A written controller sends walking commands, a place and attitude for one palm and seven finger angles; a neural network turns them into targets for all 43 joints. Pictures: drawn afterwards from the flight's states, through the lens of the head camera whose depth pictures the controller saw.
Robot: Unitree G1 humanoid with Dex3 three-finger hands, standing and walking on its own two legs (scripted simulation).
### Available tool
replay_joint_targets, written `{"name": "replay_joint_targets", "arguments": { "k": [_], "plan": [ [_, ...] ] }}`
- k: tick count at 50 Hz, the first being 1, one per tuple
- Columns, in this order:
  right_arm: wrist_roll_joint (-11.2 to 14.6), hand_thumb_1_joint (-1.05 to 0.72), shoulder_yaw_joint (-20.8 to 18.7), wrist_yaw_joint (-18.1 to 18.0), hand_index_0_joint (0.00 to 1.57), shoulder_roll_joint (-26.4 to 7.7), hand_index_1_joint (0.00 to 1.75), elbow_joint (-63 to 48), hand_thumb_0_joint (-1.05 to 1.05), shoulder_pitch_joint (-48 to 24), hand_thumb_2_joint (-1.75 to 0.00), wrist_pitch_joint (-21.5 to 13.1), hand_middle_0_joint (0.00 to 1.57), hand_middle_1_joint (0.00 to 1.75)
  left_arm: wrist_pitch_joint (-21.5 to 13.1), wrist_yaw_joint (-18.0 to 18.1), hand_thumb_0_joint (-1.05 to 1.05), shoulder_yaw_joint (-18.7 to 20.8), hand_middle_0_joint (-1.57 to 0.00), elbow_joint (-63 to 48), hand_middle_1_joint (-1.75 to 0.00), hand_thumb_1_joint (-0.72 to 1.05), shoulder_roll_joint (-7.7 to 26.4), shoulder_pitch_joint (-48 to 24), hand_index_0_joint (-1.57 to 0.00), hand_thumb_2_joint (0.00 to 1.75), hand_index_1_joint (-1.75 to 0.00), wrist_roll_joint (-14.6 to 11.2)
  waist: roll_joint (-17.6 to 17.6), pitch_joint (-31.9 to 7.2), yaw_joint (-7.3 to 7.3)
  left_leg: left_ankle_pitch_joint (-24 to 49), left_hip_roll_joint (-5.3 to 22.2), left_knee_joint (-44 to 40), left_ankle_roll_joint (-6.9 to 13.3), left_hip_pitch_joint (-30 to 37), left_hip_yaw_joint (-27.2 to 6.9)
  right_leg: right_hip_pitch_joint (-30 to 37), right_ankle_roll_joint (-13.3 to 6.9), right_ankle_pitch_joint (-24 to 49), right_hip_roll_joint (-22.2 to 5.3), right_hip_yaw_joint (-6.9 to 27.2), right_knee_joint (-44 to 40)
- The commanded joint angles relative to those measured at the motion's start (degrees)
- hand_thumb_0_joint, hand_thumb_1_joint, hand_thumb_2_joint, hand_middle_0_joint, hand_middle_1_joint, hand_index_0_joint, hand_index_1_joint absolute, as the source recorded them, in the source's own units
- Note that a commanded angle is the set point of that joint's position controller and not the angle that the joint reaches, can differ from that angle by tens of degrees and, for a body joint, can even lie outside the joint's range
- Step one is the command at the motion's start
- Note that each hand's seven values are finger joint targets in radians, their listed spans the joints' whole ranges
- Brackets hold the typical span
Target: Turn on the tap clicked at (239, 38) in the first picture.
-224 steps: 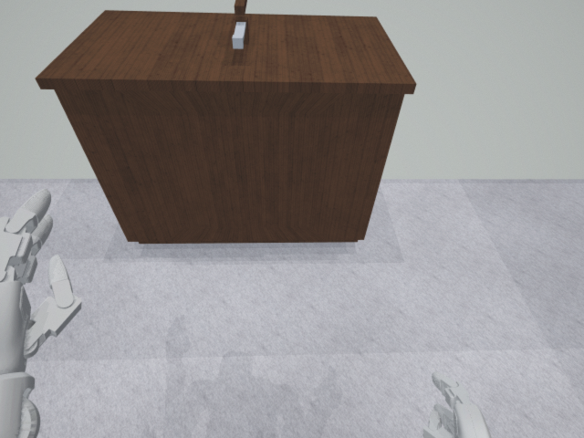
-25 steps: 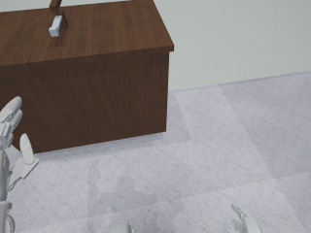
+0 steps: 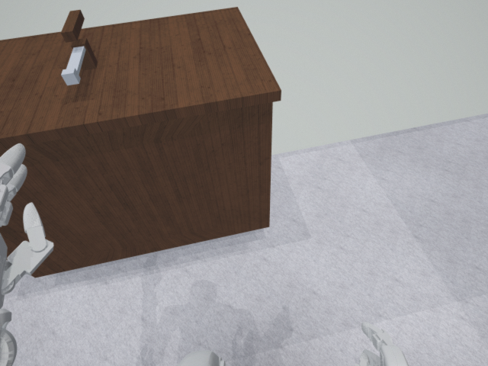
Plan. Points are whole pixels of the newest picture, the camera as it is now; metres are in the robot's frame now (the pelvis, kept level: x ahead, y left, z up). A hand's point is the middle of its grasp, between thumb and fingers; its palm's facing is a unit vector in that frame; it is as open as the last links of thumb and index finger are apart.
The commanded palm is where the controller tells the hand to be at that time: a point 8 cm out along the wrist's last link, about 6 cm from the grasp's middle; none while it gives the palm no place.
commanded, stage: take the last steps up to it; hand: left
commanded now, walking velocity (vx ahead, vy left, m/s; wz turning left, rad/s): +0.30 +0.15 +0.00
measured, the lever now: (71, 76) +0.68 +0.46 +0.11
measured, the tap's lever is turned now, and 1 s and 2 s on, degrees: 0 0 0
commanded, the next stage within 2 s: come to a stop and stand still in 0.94 s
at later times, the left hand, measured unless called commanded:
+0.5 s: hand (42, 157) +0.34 +0.30 +0.20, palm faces +0.35 -0.85 -0.40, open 7.4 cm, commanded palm +0.28 +0.35 +0.19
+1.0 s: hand (74, 122) +0.43 +0.30 +0.19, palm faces +0.32 -0.84 -0.44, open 7.4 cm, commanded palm +0.37 +0.35 +0.19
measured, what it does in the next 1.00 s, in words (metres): walks ahead: left foot, then right foot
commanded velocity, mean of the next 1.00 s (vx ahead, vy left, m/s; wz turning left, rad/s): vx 0.23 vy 0.09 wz -0.03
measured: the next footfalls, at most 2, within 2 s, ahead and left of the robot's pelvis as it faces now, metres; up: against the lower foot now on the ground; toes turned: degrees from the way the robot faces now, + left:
left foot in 0.26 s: +0.19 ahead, +0.18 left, +0.00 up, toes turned +9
right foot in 0.66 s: +0.20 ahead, -0.03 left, +0.00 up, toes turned -11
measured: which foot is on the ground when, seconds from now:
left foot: up 0.00-0.24, down 0.26-0.68, up 0.70-0.98, down 1.00-1.00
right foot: down 0.00-0.28, up 0.30-0.64, down 0.66-1.00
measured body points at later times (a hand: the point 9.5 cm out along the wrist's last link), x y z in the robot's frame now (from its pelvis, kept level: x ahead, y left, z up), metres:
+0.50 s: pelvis +0.11 +0.07 +0.01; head +0.13 +0.08 +0.46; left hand +0.31 +0.34 +0.22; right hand +0.27 -0.14 -0.08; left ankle +0.15 +0.17 -0.73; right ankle +0.11 -0.04 -0.67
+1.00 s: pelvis +0.20 +0.08 +0.00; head +0.23 +0.08 +0.45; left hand +0.40 +0.34 +0.21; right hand +0.35 -0.20 -0.07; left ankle +0.26 +0.20 -0.73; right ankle +0.16 -0.02 -0.73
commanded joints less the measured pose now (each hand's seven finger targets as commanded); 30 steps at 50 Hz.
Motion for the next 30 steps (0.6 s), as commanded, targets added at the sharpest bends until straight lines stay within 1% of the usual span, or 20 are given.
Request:
{"name": "replay_joint_targets", "arguments": {
  "k": [1, 3, 4, 7, 8, 10, 11, 12, 13, 14, 15, 16, 17, 18, 20, 21, 22, 25, 26, 30],
  "plan": [
    [0.01, -0.90, -1.84, -0.15, 0.20, -5.58, 0.30, -9.77, 0.00, -6.12, -0.90, -2.98, 0.20, 0.30, -4.55, 1.15, 0.00, 6.33, -0.20, -11.80, -0.30, 0.90, 10.36, -4.40, -0.20, 0.90, -0.30, 0.45, -7.13, -6.28, -0.55, 4.05, 4.41, 2.67, -1.09, -15.42, -3.40, 15.50, -4.70, 28.34, -17.16, 16.62, -17.66],
    [-0.34, -0.90, -2.07, 0.07, 0.20, -5.76, 0.30, -10.34, 0.00, -4.57, -0.90, -2.79, 0.20, 0.30, -4.68, 1.57, 0.00, 6.49, -0.20, -12.46, -0.30, 0.90, 10.40, -1.90, -0.20, 0.90, -0.30, 0.52, -9.13, -6.87, -0.74, 6.60, 4.48, -9.01, -0.73, -9.80, -0.26, 13.31, -3.94, 31.96, -15.32, 11.45, -16.76],
    [-0.46, -0.90, -2.04, 0.15, 0.20, -5.43, 0.30, -10.89, 0.00, -4.37, -0.90, -2.80, 0.20, 0.30, -4.63, 1.88, 0.00, 7.14, -0.20, -13.35, -0.30, 0.90, 10.88, -0.56, -0.20, 0.90, -0.30, 0.49, -9.59, -7.73, -0.17, 7.48, 3.61, -14.98, -0.55, -7.23, 2.43, 13.75, -3.80, 32.79, -14.33, 10.54, -16.30],
    [-0.49, -0.90, -2.40, -0.14, 0.20, -4.52, 0.30, -13.07, 0.00, -4.36, -0.90, -3.73, 0.20, 0.30, -4.09, 2.86, 0.00, 8.05, -0.20, -17.35, -0.30, 0.90, 11.41, 0.24, -0.20, 0.90, -0.30, 0.34, -12.60, -9.62, 1.37, 7.20, 1.13, -26.41, 0.31, 0.77, 6.77, 14.84, -3.76, 33.33, -14.15, 10.56, -14.85],
    [-0.60, -0.90, -2.61, -0.20, 0.20, -4.66, 0.30, -13.46, 0.00, -3.99, -0.90, -3.91, 0.20, 0.30, -3.87, 3.08, 0.00, 8.17, -0.20, -18.28, -0.30, 0.90, 11.46, -0.71, -0.20, 0.90, -0.30, 0.47, -12.89, -9.82, 1.22, 7.98, 0.67, -28.98, 0.45, 3.36, 7.39, 13.94, -3.72, 30.47, -14.19, 10.90, -14.34],
    [-0.60, -0.90, -2.96, -0.72, 0.20, -4.82, 0.30, -13.41, 0.00, -2.68, -0.90, -3.89, 0.20, 0.30, -3.65, 3.48, 0.00, 8.57, -0.20, -17.80, -0.30, 0.90, 11.42, -1.84, -0.20, 0.90, -0.30, 0.49, -11.00, -10.29, 0.31, 11.82, -0.96, -35.84, 0.38, 9.78, 9.42, 12.22, -2.42, 24.53, -12.38, 9.67, -11.55],
    [-0.35, -0.90, -3.42, -1.23, 0.20, -5.31, 0.30, -13.37, 0.00, -1.93, -0.90, -4.01, 0.20, 0.30, -3.63, 3.55, 0.00, 8.10, -0.20, -16.79, -0.30, 0.90, 10.83, -1.73, -0.20, 0.90, -0.30, 0.43, -8.44, -10.82, -0.51, 13.51, -0.88, -39.57, 0.75, 14.98, 9.56, 10.78, -1.23, 23.46, -10.80, 8.08, -7.00],
    [0.00, -0.90, -3.85, -1.53, 0.20, -6.09, 0.30, -13.51, 0.00, -0.98, -0.90, -4.04, 0.20, 0.30, -3.98, 3.46, 0.00, 7.53, -0.20, -17.26, -0.30, 0.90, 10.46, -3.34, -0.20, 0.90, -0.30, 0.33, -3.31, -12.26, -1.59, 14.50, 0.36, -41.90, 1.74, 21.63, 7.57, 7.00, 0.41, 22.16, -8.61, 6.43, 1.93],
    [0.29, -0.90, -4.69, -1.50, 0.20, -8.13, 0.30, -13.93, 0.00, -1.66, -0.90, -4.01, 0.20, 0.30, -4.27, 3.21, 0.00, 7.11, -0.20, -17.86, -0.30, 0.90, 9.81, -4.70, -0.20, 0.90, -0.30, 0.13, 10.10, -13.62, -1.76, 19.13, 9.92, -43.45, 5.73, 29.56, -5.53, -4.15, 3.07, 5.40, -2.87, 3.36, 14.96],
    [0.49, -0.90, -4.58, -1.08, 0.20, -8.15, 0.30, -14.33, 0.00, -1.16, -0.90, -4.06, 0.20, 0.30, -4.67, 3.15, 0.00, 7.07, -0.20, -17.34, -0.30, 0.90, 10.25, -6.21, -0.20, 0.90, -0.30, -0.04, 15.93, -13.44, -1.46, 27.06, 19.11, -46.24, 11.20, 31.48, -21.00, -13.67, 4.07, -17.23, 1.86, 4.14, 27.93],
    [0.13, -0.90, -3.71, -1.03, 0.20, -7.56, 0.30, -13.17, 0.00, -2.45, -0.90, -4.54, 0.20, 0.30, -4.66, 2.66, 0.00, 7.64, -0.20, -12.21, -0.30, 0.90, 12.38, -4.92, -0.20, 0.90, -0.30, 0.21, 14.60, -12.85, -1.24, 14.01, 21.96, -49.42, 13.97, 25.14, -24.32, -15.66, 3.33, -17.23, 0.47, 7.96, 35.29],
    [0.36, -0.90, -3.87, -1.06, 0.20, -7.01, 0.30, -13.14, 0.00, -3.16, -0.90, -4.85, 0.20, 0.30, -4.53, 2.41, 0.00, 8.89, -0.20, -13.03, -0.30, 0.90, 13.12, -4.71, -0.20, 0.90, -0.30, -0.44, 13.12, -10.91, -0.88, 9.43, 22.10, -49.23, 15.81, 22.96, -25.24, -18.29, 3.53, -14.34, -1.30, 10.18, 36.77],
    [0.72, -0.90, -3.79, -0.89, 0.20, -6.70, 0.30, -12.43, 0.00, -3.68, -0.90, -4.86, 0.20, 0.30, -4.31, 2.03, 0.00, 7.93, -0.20, -14.82, -0.30, 0.90, 11.84, -4.68, -0.20, 0.90, -0.30, -0.27, 9.50, -8.86, -1.13, 8.52, 20.68, -49.07, 15.78, 21.60, -21.05, -20.73, 4.15, -11.75, -2.61, 10.07, 37.01],
    [0.96, -0.90, -3.73, -0.63, 0.20, -6.45, 0.30, -12.02, 0.00, -3.57, -0.90, -5.06, 0.20, 0.30, -4.20, 1.73, 0.00, 6.79, -0.20, -17.25, -0.30, 0.90, 10.11, -3.96, -0.20, 0.90, -0.30, -0.34, 7.63, -7.95, -0.76, 9.34, 18.43, -49.00, 14.43, 19.91, -16.27, -20.90, 4.34, -9.16, -2.93, 9.09, 35.48],
    [0.77, -0.90, -3.14, -0.44, 0.20, -6.28, 0.30, -11.72, 0.00, -3.53, -0.90, -5.72, 0.20, 0.30, -3.68, 1.58, 0.00, 6.32, -0.20, -19.55, -0.30, 0.90, 9.26, -1.42, -0.20, 0.90, -0.30, -0.61, 8.72, -8.29, -0.47, 10.62, 16.12, -50.03, 12.51, 16.27, -9.75, -17.27, 4.76, -4.57, -2.95, 7.12, 29.77],
    [0.59, -0.90, -3.13, -0.31, 0.20, -6.30, 0.30, -11.94, 0.00, -3.08, -0.90, -6.11, 0.20, 0.30, -3.72, 1.64, 0.00, 6.66, -0.20, -21.68, -0.30, 0.90, 10.04, -2.25, -0.20, 0.90, -0.30, -0.32, 9.22, -9.35, -0.40, 11.60, 14.81, -49.86, 11.55, 15.62, -7.62, -14.27, 4.69, -3.10, -2.54, 6.16, 25.51],
    [0.40, -0.90, -2.90, -0.41, 0.20, -6.28, 0.30, -11.91, 0.00, -3.43, -0.90, -6.40, 0.20, 0.30, -3.50, 1.70, 0.00, 6.66, -0.20, -20.77, -0.30, 0.90, 9.61, -0.94, -0.20, 0.90, -0.30, -0.40, 10.44, -9.25, -0.50, 11.42, 14.61, -50.38, 11.05, 14.27, -6.08, -11.89, 4.84, -2.73, -2.02, 5.04, 21.73],
    [0.12, -0.90, -2.21, -1.07, 0.20, -6.11, 0.30, -11.58, 0.00, -2.38, -0.90, -6.82, 0.20, 0.30, -2.54, 2.09, 0.00, 6.64, -0.20, -17.10, -0.30, 0.90, 9.01, -0.39, -0.20, 0.90, -0.30, -0.50, 9.63, -9.40, -0.73, 10.82, 14.57, -50.83, 10.05, 14.26, -4.07, -6.56, 5.05, -2.22, -0.18, 2.37, 10.80],
    [0.03, -0.90, -2.01, -1.45, 0.20, -6.03, 0.30, -11.68, 0.00, -2.14, -0.90, -6.79, 0.20, 0.30, -2.17, 2.27, 0.00, 7.33, -0.20, -16.11, -0.30, 0.90, 9.97, -1.18, -0.20, 0.90, -0.30, -0.36, 8.73, -9.39, -0.95, 10.45, 14.65, -50.66, 9.73, 14.77, -4.12, -5.66, 5.14, -2.17, 0.36, 1.76, 8.28],
    [0.08, -0.90, -1.50, -2.19, 0.20, -6.33, 0.30, -11.16, 0.00, -2.79, -0.90, -6.27, 0.20, 0.30, -0.54, 2.48, 0.00, 5.85, -0.20, -10.86, -0.30, 0.90, 9.09, -4.10, -0.20, 0.90, -0.30, -0.04, 5.73, -8.56, -0.51, 5.12, 13.79, -45.48, 7.76, 13.18, -3.33, 2.15, 4.85, -0.82, 2.28, 0.39, -4.57]
  ]
}}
